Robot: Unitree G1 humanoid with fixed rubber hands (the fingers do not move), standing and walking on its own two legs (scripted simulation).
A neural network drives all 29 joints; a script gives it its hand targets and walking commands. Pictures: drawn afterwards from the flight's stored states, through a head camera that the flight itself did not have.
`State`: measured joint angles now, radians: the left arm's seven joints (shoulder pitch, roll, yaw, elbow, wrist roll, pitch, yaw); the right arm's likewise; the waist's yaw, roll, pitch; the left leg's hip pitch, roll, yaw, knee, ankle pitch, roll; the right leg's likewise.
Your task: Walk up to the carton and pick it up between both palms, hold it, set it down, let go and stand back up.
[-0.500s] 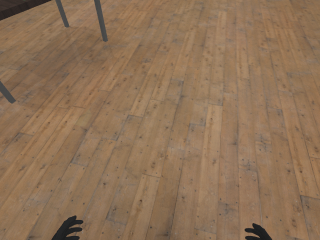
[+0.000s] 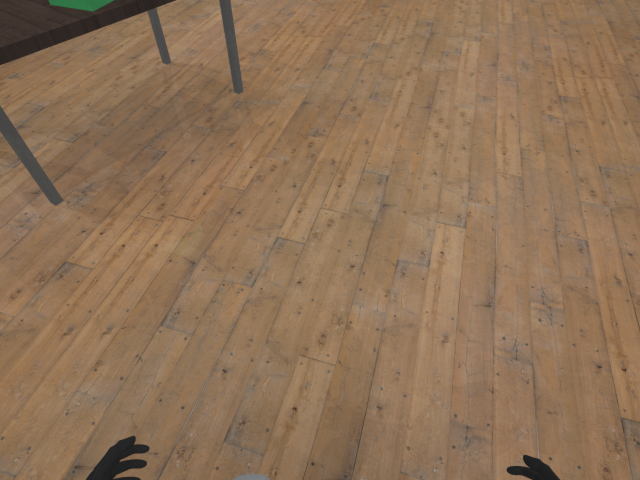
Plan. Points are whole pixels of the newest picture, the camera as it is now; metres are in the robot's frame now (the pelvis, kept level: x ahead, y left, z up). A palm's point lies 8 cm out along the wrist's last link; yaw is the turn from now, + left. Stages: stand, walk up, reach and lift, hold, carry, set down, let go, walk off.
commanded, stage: walk up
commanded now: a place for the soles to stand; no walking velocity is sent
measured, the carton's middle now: out of the picture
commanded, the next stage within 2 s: none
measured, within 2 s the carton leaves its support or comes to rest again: neither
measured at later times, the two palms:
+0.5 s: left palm (8, 399) +0.24 +0.44 -0.08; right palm (477, 382) +0.27 -0.21 -0.08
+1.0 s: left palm (13, 318) +0.38 +0.51 -0.10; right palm (387, 252) +0.51 -0.11 -0.08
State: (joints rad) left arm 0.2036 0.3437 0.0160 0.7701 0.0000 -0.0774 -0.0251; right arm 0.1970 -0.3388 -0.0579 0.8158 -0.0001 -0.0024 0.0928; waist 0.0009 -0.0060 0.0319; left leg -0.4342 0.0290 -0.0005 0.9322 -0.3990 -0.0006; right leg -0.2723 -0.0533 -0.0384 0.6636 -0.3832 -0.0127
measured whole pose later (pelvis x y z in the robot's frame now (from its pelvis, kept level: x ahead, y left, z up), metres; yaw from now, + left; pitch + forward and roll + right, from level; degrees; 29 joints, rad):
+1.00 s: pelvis +0.35 +0.18 -0.01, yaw +17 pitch +0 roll -1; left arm 0.22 0.44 0.06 0.78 0.00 -0.06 -0.07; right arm 0.29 -0.42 -0.06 0.82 0.00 -0.05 0.08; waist -0.02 -0.04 0.00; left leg -0.46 0.06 -0.02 0.72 -0.26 -0.02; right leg -0.23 -0.14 -0.14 0.88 -0.48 0.01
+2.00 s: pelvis +0.71 +0.31 +0.00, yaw +32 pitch +0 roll -1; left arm 0.22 0.42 0.06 0.79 0.00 -0.04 -0.07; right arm 0.31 -0.41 -0.04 0.82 0.00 -0.08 0.01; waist -0.01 -0.06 0.04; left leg -0.37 0.01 -0.07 0.68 -0.32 -0.01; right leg -0.51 -0.09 -0.13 1.08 -0.50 0.00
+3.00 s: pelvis +1.02 +0.41 +0.00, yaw +40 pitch -1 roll +0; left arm 0.24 0.40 0.06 0.79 0.00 0.00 -0.08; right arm 0.33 -0.40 -0.02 0.83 0.00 -0.08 -0.03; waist 0.00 -0.06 0.07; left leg -0.32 -0.01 -0.06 0.69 -0.36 0.02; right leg -0.51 -0.07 -0.08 1.03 -0.51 -0.05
